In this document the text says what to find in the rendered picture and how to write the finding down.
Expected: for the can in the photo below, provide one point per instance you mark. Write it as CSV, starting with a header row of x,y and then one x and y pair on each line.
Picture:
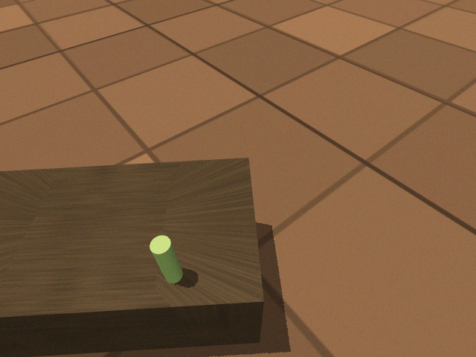
x,y
165,256

